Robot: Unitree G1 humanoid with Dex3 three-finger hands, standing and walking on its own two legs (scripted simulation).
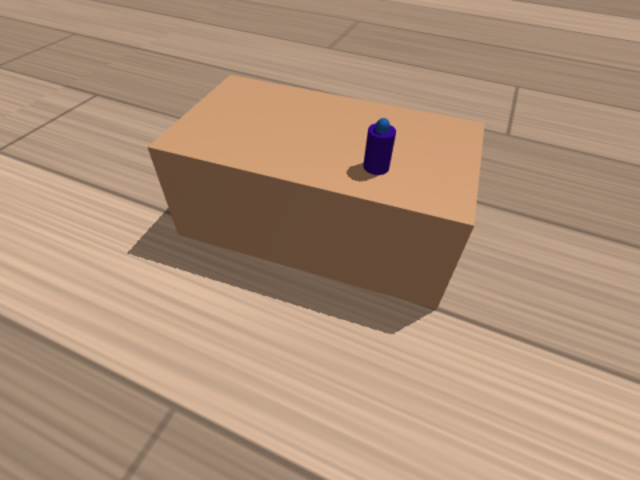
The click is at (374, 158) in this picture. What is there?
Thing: necked bottle
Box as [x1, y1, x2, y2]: [363, 118, 395, 174]
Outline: 385,118 379,119 376,123 370,125 368,128 363,167 366,171 373,174 382,174 388,170 395,129 389,124
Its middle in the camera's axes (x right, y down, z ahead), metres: +0.19 -0.31 +1.27
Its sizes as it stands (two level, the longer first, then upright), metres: 0.088 0.088 0.182
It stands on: a support 0.45 m high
